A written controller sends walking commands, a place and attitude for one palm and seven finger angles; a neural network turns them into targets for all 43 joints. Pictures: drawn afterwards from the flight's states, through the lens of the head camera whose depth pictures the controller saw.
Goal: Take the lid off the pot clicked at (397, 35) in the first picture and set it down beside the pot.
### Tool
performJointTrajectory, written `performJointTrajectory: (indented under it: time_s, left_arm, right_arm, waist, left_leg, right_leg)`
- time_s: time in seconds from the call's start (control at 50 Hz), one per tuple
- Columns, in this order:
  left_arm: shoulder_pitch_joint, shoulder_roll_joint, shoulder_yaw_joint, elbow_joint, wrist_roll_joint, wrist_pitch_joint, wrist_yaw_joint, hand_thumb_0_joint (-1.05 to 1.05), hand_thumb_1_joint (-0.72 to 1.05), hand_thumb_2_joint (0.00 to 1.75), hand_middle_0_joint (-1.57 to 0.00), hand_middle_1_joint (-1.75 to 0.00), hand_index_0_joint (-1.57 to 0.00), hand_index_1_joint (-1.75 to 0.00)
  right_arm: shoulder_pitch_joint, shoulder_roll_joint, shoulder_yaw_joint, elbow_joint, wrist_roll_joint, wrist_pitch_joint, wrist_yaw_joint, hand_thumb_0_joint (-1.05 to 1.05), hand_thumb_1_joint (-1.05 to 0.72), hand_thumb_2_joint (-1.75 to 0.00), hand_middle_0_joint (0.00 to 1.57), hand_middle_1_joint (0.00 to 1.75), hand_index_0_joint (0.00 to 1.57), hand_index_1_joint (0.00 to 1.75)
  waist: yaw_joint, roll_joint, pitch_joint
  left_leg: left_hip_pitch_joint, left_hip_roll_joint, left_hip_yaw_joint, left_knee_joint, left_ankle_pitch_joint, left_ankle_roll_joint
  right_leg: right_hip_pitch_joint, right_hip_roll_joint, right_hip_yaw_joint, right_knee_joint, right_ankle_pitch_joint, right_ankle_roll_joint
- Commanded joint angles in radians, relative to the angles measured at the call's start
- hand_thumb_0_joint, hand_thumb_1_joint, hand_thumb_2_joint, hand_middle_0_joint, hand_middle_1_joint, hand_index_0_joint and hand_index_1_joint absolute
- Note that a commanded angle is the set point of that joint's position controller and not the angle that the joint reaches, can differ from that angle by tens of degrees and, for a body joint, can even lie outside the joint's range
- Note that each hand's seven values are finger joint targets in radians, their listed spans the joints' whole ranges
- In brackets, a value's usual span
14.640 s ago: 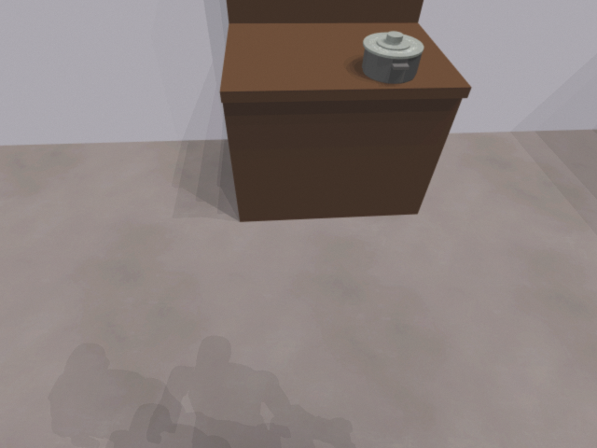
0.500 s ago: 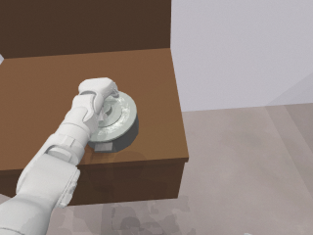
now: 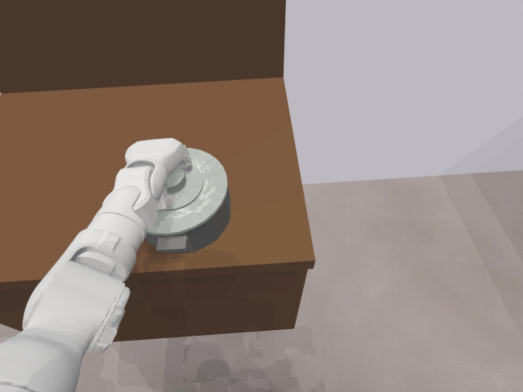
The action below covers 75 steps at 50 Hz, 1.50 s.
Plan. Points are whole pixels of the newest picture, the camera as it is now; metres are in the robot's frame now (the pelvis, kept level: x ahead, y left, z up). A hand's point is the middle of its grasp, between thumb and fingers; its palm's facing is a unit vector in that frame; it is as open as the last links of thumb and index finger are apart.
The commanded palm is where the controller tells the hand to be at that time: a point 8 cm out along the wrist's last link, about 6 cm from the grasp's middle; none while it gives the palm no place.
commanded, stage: close the fingers and squeeze the knob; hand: left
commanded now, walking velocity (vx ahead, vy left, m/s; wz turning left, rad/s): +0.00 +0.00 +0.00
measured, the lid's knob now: (170, 178) +0.48 +0.16 +0.01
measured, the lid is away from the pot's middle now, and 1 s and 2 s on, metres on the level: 0.00 0.01 0.00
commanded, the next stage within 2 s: lift the lid straight up in 1.50 s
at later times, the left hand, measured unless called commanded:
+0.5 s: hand (164, 183) +0.45 +0.16 +0.04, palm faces -0.36 -0.04 -0.93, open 9.0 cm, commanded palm +0.45 +0.16 +0.10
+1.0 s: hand (163, 182) +0.45 +0.16 +0.04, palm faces -0.36 -0.06 -0.93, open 8.4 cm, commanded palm +0.45 +0.16 +0.10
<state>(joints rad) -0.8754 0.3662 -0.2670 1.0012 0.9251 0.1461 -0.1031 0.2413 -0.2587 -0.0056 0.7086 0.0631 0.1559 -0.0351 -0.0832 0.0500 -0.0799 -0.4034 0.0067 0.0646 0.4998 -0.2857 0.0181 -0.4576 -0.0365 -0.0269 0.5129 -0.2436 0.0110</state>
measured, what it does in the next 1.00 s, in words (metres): stands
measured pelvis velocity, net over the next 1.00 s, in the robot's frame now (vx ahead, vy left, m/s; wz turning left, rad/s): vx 0.00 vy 0.00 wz -0.01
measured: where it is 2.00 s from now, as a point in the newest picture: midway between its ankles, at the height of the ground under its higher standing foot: outside the picture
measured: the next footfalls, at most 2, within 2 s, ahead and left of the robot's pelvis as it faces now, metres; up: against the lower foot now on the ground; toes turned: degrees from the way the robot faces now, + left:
none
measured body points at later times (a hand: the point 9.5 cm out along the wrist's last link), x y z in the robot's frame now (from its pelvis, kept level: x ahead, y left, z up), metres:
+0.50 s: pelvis +0.00 +0.00 +0.00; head +0.05 -0.02 +0.45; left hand +0.47 +0.16 +0.09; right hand +0.06 -0.26 -0.14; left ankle -0.03 +0.11 -0.73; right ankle +0.00 -0.13 -0.73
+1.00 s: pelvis +0.00 +0.00 +0.00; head +0.06 -0.02 +0.45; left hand +0.47 +0.16 +0.09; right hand +0.07 -0.26 -0.14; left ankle -0.03 +0.11 -0.73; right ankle +0.00 -0.13 -0.73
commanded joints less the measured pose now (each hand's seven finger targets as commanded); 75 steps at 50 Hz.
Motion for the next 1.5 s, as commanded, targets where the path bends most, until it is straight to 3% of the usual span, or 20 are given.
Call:
performJointTrajectory:
  time_s: [0.0, 0.02, 0.08, 0.14, 0.16, 0.18, 0.22, 0.26, 0.3, 0.36, 0.48, 0.6, 0.7, 0.74, 0.86, 0.98, 1.06, 1.16, 1.28, 1.48]
  left_arm:
    - [-0.524, 0.250, 0.105, -0.198, 0.012, -0.012, 0.028, 0.00, -0.23, 1.31, -0.83, -0.08, -0.83, -0.08]
    - [-0.515, 0.236, 0.096, -0.208, 0.018, -0.017, 0.029, 0.00, -0.09, 1.01, -0.51, -0.73, -0.51, -0.73]
    - [-0.441, 0.244, 0.113, -0.148, 0.019, -0.016, 0.033, 0.00, -0.07, 1.01, -0.51, -0.78, -0.51, -0.78]
    - [-0.480, 0.161, 0.053, -0.184, 0.010, -0.014, 0.030, 0.00, -0.04, 1.01, -0.52, -0.82, -0.52, -0.82]
    - [-0.471, 0.194, 0.078, -0.170, 0.007, -0.012, 0.032, 0.00, -0.03, 1.01, -0.52, -0.83, -0.52, -0.83]
    - [-0.497, 0.240, 0.110, -0.211, 0.007, -0.018, 0.035, 0.00, -0.02, 1.01, -0.52, -0.85, -0.52, -0.85]
    - [-0.490, 0.205, 0.083, -0.223, 0.011, -0.022, 0.035, 0.00, 0.00, 1.00, -0.53, -0.87, -0.53, -0.87]
    - [-0.455, 0.226, 0.100, -0.162, 0.016, -0.018, 0.037, 0.00, 0.02, 1.00, -0.53, -0.89, -0.53, -0.89]
    - [-0.479, 0.183, 0.061, -0.157, 0.015, -0.006, 0.039, 0.00, 0.04, 0.99, -0.54, -0.91, -0.54, -0.91]
    - [-0.501, 0.206, 0.078, -0.199, 0.009, -0.014, 0.040, 0.00, 0.07, 0.98, -0.56, -0.94, -0.56, -0.94]
    - [-0.504, 0.225, 0.088, -0.141, 0.017, -0.002, 0.035, 0.00, 0.13, 0.95, -0.59, -0.99, -0.59, -0.99]
    - [-0.486, 0.218, 0.088, -0.198, 0.020, -0.023, 0.029, 0.00, 0.20, 0.91, -0.63, -1.02, -0.63, -1.02]
    - [-0.476, 0.228, 0.097, -0.155, 0.013, -0.012, 0.034, 0.00, 0.27, 0.86, -0.66, -1.04, -0.66, -1.04]
    - [-0.463, 0.258, 0.131, -0.188, 0.009, -0.021, 0.035, 0.00, 0.29, 0.84, -0.68, -1.04, -0.68, -1.04]
    - [-0.446, 0.212, 0.085, -0.174, 0.015, -0.016, 0.034, 0.00, 0.38, 0.77, -0.73, -1.05, -0.73, -1.05]
    - [-0.450, 0.238, 0.107, -0.208, 0.019, -0.017, 0.035, 0.00, 0.32, 0.85, -0.67, -1.02, -0.67, -1.01]
    - [-0.464, 0.212, 0.083, -0.168, 0.017, -0.007, 0.035, 0.00, 0.35, 0.87, -0.68, -1.02, -0.67, -1.01]
    - [-0.472, 0.220, 0.098, -0.216, 0.018, -0.013, 0.037, 0.00, 0.39, 0.89, -0.69, -1.02, -0.68, -1.01]
    - [-0.474, 0.183, 0.063, -0.157, 0.010, 0.003, 0.034, 0.00, 0.46, 0.92, -0.72, -1.03, -0.71, -1.03]
    - [-0.488, 0.215, 0.085, -0.136, 0.013, -0.002, 0.026, 0.00, 0.56, 0.96, -0.77, -1.05, -0.75, -1.06]
  right_arm:
    - [0.032, -0.142, -0.038, -0.091, -0.001, -0.029, -0.024, 0.00, -0.90, -0.90, 0.20, 0.30, 0.20, 0.30]
    - [0.026, -0.138, -0.036, -0.098, -0.002, -0.032, -0.024, 0.00, -0.90, -0.90, 0.20, 0.30, 0.20, 0.30]
    - [0.031, -0.141, -0.036, -0.094, -0.001, -0.030, -0.022, 0.00, -0.90, -0.90, 0.20, 0.30, 0.20, 0.30]
    - [0.022, -0.135, -0.042, -0.098, 0.000, -0.032, -0.015, 0.00, -0.90, -0.90, 0.20, 0.30, 0.20, 0.30]
    - [0.031, -0.140, -0.042, -0.095, -0.003, -0.031, -0.016, 0.00, -0.90, -0.90, 0.20, 0.30, 0.20, 0.30]
    - [0.030, -0.143, -0.041, -0.098, -0.003, -0.031, -0.017, 0.00, -0.90, -0.90, 0.20, 0.30, 0.20, 0.30]
    - [0.023, -0.134, -0.043, -0.102, -0.004, -0.034, -0.018, 0.00, -0.90, -0.90, 0.20, 0.30, 0.20, 0.30]
    - [0.034, -0.142, -0.040, -0.091, -0.002, -0.032, -0.018, 0.00, -0.90, -0.90, 0.20, 0.30, 0.20, 0.30]
    - [0.031, -0.143, -0.039, -0.088, 0.001, -0.030, -0.017, 0.00, -0.90, -0.90, 0.20, 0.30, 0.20, 0.30]
    - [0.029, -0.138, -0.040, -0.094, -0.002, -0.037, -0.020, 0.00, -0.90, -0.90, 0.20, 0.30, 0.20, 0.30]
    - [0.039, -0.147, -0.038, -0.085, 0.001, -0.037, -0.025, 0.00, -0.90, -0.90, 0.20, 0.30, 0.20, 0.30]
    - [0.038, -0.139, -0.041, -0.098, -0.006, -0.041, -0.020, 0.00, -0.90, -0.90, 0.20, 0.30, 0.20, 0.30]
    - [0.042, -0.146, -0.040, -0.088, -0.002, -0.035, -0.019, 0.00, -0.90, -0.90, 0.20, 0.30, 0.20, 0.30]
    - [0.037, -0.144, -0.043, -0.095, -0.005, -0.038, -0.020, 0.00, -0.90, -0.90, 0.20, 0.30, 0.20, 0.30]
    - [0.029, -0.141, -0.041, -0.095, -0.002, -0.031, -0.017, 0.00, -0.90, -0.90, 0.20, 0.30, 0.20, 0.30]
    - [0.026, -0.139, -0.040, -0.101, -0.004, -0.030, -0.016, 0.00, -0.90, -0.90, 0.20, 0.30, 0.20, 0.30]
    - [0.026, -0.143, -0.039, -0.094, -0.001, -0.028, -0.020, 0.00, -0.90, -0.90, 0.20, 0.30, 0.20, 0.30]
    - [0.026, -0.137, -0.042, -0.097, -0.005, -0.031, -0.018, 0.00, -0.90, -0.90, 0.20, 0.30, 0.20, 0.30]
    - [0.022, -0.140, -0.038, -0.091, -0.001, -0.027, -0.020, 0.00, -0.90, -0.90, 0.20, 0.30, 0.20, 0.30]
    - [0.034, -0.143, -0.035, -0.086, -0.002, -0.036, -0.030, 0.00, -0.90, -0.90, 0.20, 0.30, 0.20, 0.30]
  waist:
    - [-0.019, -0.057, -0.412]
    - [-0.014, -0.030, -0.428]
    - [-0.008, -0.074, -0.391]
    - [-0.019, -0.049, -0.388]
    - [-0.016, -0.055, -0.386]
    - [-0.009, -0.048, -0.414]
    - [-0.011, -0.024, -0.423]
    - [-0.013, -0.072, -0.383]
    - [-0.024, -0.072, -0.351]
    - [-0.017, -0.025, -0.409]
    - [-0.025, -0.053, -0.369]
    - [-0.012, -0.016, -0.444]
    - [-0.018, -0.056, -0.381]
    - [-0.002, -0.056, -0.428]
    - [-0.013, -0.049, -0.383]
    - [-0.003, -0.034, -0.429]
    - [-0.019, -0.063, -0.385]
    - [-0.008, -0.027, -0.444]
    - [-0.023, -0.062, -0.376]
    - [-0.025, -0.064, -0.389]
  left_leg:
    - [0.178, -0.022, -0.029, -0.015, 0.345, 0.046]
    - [0.191, -0.023, -0.029, -0.015, 0.366, 0.044]
    - [0.167, -0.019, -0.026, -0.011, 0.379, 0.042]
    - [0.182, -0.016, -0.029, -0.012, 0.382, 0.041]
    - [0.182, -0.016, -0.028, -0.012, 0.373, 0.042]
    - [0.189, -0.017, -0.030, -0.014, 0.378, 0.043]
    - [0.206, -0.018, -0.029, -0.011, 0.399, 0.043]
    - [0.179, -0.015, -0.032, -0.013, 0.385, 0.042]
    - [0.163, -0.014, -0.027, -0.022, 0.333, 0.041]
    - [0.194, -0.020, -0.028, -0.019, 0.347, 0.042]
    - [0.162, -0.017, -0.026, -0.019, 0.315, 0.041]
    - [0.212, -0.016, -0.029, -0.005, 0.423, 0.042]
    - [0.163, -0.017, -0.023, -0.011, 0.372, 0.043]
    - [0.177, -0.019, -0.026, -0.008, 0.408, 0.046]
    - [0.176, -0.019, -0.021, -0.009, 0.403, 0.044]
    - [0.197, -0.018, -0.026, -0.006, 0.431, 0.043]
    - [0.180, -0.016, -0.024, -0.009, 0.394, 0.043]
    - [0.227, -0.014, -0.032, 0.002, 0.467, 0.043]
    - [0.174, -0.018, -0.022, -0.010, 0.365, 0.042]
    - [0.164, -0.021, -0.022, -0.012, 0.338, 0.045]
  right_leg:
    - [0.209, 0.038, 0.001, -0.018, 0.373, -0.039]
    - [0.210, 0.038, 0.000, -0.013, 0.385, -0.042]
    - [0.205, 0.040, -0.003, -0.013, 0.394, -0.039]
    - [0.176, 0.040, -0.008, -0.017, 0.374, -0.042]
    - [0.181, 0.042, -0.006, -0.018, 0.370, -0.040]
    - [0.204, 0.040, -0.002, -0.016, 0.385, -0.041]
    - [0.201, 0.039, -0.004, -0.016, 0.396, -0.041]
    - [0.189, 0.044, -0.008, -0.017, 0.380, -0.040]
    - [0.159, 0.043, -0.011, -0.024, 0.341, -0.040]
    - [0.189, 0.040, -0.002, -0.021, 0.354, -0.042]
    - [0.165, 0.042, -0.005, -0.021, 0.333, -0.042]
    - [0.199, 0.041, -0.002, -0.011, 0.409, -0.042]
    - [0.192, 0.043, -0.005, -0.018, 0.394, -0.041]
    - [0.228, 0.040, 0.000, -0.014, 0.423, -0.042]
    - [0.203, 0.043, -0.005, -0.019, 0.417, -0.040]
    - [0.222, 0.041, -0.004, -0.012, 0.434, -0.041]
    - [0.190, 0.044, -0.007, -0.016, 0.401, -0.040]
    - [0.207, 0.042, -0.004, -0.008, 0.437, -0.042]
    - [0.184, 0.044, -0.008, -0.019, 0.384, -0.040]
    - [0.194, 0.043, -0.001, -0.020, 0.374, -0.041]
